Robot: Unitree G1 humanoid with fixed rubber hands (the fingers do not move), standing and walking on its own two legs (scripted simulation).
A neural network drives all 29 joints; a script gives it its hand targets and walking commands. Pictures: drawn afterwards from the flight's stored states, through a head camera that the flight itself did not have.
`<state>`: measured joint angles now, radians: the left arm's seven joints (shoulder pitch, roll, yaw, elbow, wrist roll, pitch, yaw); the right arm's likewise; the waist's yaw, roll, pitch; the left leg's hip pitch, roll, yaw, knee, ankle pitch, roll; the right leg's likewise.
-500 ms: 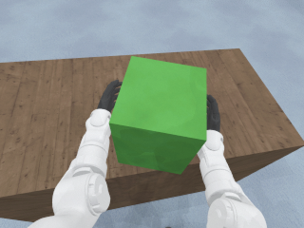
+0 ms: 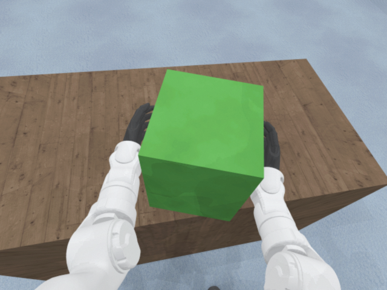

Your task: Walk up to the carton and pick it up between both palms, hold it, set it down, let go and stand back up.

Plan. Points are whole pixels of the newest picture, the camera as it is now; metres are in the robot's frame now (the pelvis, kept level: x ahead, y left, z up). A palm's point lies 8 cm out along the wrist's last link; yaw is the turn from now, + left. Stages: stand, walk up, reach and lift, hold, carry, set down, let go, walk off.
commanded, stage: set down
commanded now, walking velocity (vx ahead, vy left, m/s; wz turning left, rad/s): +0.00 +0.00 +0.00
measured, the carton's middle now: (201, 151) +0.39 -0.02 +0.01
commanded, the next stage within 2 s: none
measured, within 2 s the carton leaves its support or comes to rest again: rests again in 0.10 s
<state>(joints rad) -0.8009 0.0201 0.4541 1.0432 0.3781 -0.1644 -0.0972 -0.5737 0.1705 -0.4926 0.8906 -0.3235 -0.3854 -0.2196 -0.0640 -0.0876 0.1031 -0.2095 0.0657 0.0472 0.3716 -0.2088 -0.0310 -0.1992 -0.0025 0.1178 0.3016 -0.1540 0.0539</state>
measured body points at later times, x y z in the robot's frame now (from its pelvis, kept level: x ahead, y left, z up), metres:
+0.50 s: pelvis -0.01 +0.01 +0.00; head +0.05 +0.04 +0.44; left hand +0.44 +0.19 +0.05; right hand +0.38 -0.16 +0.03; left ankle -0.01 +0.14 -0.75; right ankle +0.00 -0.16 -0.75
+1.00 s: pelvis -0.03 +0.01 +0.00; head -0.02 +0.04 +0.45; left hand +0.43 +0.20 +0.14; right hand +0.38 -0.17 +0.12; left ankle -0.01 +0.14 -0.75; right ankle +0.00 -0.16 -0.75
